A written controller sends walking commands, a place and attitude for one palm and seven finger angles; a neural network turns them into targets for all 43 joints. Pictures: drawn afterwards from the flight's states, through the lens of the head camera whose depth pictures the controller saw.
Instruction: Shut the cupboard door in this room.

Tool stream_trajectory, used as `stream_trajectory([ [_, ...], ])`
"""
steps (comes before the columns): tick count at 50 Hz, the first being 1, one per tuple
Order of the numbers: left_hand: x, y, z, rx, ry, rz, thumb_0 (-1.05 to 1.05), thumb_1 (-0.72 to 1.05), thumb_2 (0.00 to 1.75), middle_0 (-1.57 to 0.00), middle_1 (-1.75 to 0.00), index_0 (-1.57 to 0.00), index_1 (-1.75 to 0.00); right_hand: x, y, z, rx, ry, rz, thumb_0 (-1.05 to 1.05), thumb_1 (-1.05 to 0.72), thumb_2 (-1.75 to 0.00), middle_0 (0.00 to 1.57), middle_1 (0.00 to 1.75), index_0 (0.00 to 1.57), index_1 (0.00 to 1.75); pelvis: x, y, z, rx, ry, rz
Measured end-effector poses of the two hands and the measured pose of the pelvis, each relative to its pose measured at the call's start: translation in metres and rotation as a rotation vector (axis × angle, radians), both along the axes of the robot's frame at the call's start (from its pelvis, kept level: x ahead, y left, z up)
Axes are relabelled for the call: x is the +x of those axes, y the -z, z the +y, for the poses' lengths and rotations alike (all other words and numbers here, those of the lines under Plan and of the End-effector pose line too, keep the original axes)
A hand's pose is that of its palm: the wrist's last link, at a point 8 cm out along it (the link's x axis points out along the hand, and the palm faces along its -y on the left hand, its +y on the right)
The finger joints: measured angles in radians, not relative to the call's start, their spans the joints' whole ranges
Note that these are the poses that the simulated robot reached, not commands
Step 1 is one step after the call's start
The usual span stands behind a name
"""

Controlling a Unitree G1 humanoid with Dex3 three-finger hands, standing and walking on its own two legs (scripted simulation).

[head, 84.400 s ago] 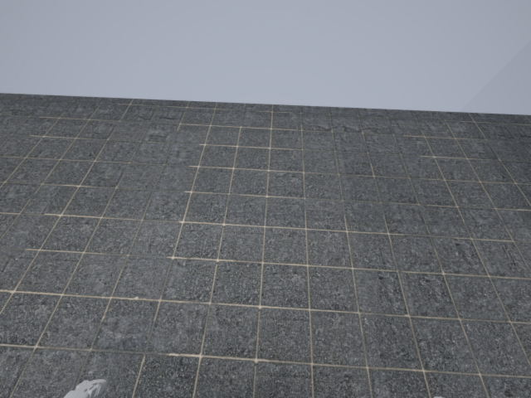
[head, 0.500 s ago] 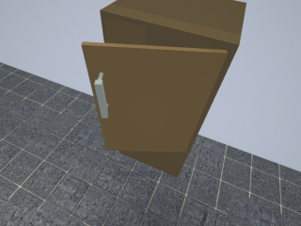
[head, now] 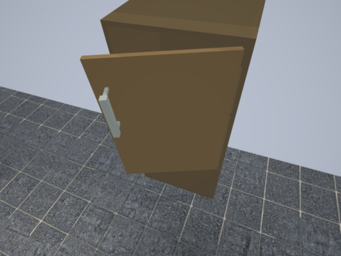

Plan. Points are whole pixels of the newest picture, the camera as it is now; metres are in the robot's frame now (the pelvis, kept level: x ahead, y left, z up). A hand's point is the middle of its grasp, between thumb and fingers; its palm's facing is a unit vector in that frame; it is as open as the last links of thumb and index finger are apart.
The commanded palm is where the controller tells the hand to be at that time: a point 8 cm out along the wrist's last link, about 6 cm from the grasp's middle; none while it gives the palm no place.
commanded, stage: look again from close up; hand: left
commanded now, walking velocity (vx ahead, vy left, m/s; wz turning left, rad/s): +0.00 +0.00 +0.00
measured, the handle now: (111, 113) +0.50 +0.22 +0.04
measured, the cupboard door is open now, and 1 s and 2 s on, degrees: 23 23 23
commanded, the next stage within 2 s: raise the hand and make a fist in 0.24 s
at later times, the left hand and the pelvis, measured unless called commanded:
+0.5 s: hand (109, 231) +0.19 +0.16 -0.04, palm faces +0.28 -0.95 -0.16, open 7.2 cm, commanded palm +0.10 +0.20 -0.06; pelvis +0.00 -0.04 -0.01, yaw +2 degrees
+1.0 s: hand (112, 244) +0.15 +0.14 -0.01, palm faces -0.03 -1.00 -0.03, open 5.0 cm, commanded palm +0.11 +0.21 -0.02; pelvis -0.06 -0.03 -0.10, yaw +3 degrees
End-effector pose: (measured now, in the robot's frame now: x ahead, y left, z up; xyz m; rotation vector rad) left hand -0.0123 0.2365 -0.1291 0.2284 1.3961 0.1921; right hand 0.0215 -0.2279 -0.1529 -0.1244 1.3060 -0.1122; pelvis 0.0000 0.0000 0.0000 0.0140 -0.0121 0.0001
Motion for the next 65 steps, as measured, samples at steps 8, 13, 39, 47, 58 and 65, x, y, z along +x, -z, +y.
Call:
stream_trajectory([
  [8, 0.019, -0.002, -0.014, -0.001, 0.021, -0.031, 0.01, 0.91, 0.90, -0.20, -0.30, -0.20, -0.30, 0.005, -0.002, -0.017, 0.000, 0.000, 0.003, 0.00, -0.92, -0.90, 0.20, 0.30, 0.20, 0.30, 0.003, -0.002, -0.016, 0.008, 0.008, 0.005],
  [13, 0.033, 0.001, -0.028, -0.023, 0.030, -0.052, 0.01, 0.91, 0.90, -0.20, -0.30, -0.20, -0.30, 0.007, -0.006, -0.028, -0.016, 0.001, 0.013, 0.00, -0.91, -0.90, 0.20, 0.30, 0.20, 0.30, 0.006, -0.003, -0.025, 0.008, 0.011, 0.009],
  [39, 0.085, -0.059, -0.028, -0.135, 0.021, -1.250, 0.01, 0.90, 0.90, -0.43, -0.56, -0.44, -0.55, 0.175, -0.037, -0.052, -0.138, -0.243, -0.849, 0.01, -0.91, -0.90, 0.20, 0.30, 0.20, 0.30, -0.044, 0.087, -0.048, -0.020, -0.057, 0.215],
  [47, 0.120, -0.119, -0.031, -0.120, 0.207, -1.585, 0.02, 0.90, 0.90, -0.57, -0.71, -0.58, -0.71, 0.149, 0.001, -0.006, -0.060, -0.249, -0.813, 0.01, -0.90, -0.90, 0.20, 0.30, 0.21, 0.30, -0.061, 0.107, -0.038, -0.076, -0.066, 0.207],
  [58, 0.137, -0.112, -0.014, -0.122, 0.079, -1.245, 0.02, 0.90, 0.90, -0.78, -0.93, -0.78, -0.93, 0.066, -0.003, -0.004, -0.062, -0.068, -0.596, 0.01, -0.90, -0.90, 0.21, 0.30, 0.21, 0.30, -0.053, 0.072, -0.020, -0.050, -0.031, 0.191],
  [65, 0.135, -0.135, 0.001, -0.056, 0.122, -1.473, 0.02, 0.90, 0.90, -0.90, -1.07, -0.90, -1.07, 0.074, -0.003, -0.020, -0.133, -0.172, -0.589, 0.01, -0.90, -0.90, 0.21, 0.30, 0.21, 0.30, -0.054, 0.080, -0.013, -0.070, -0.054, 0.202],
])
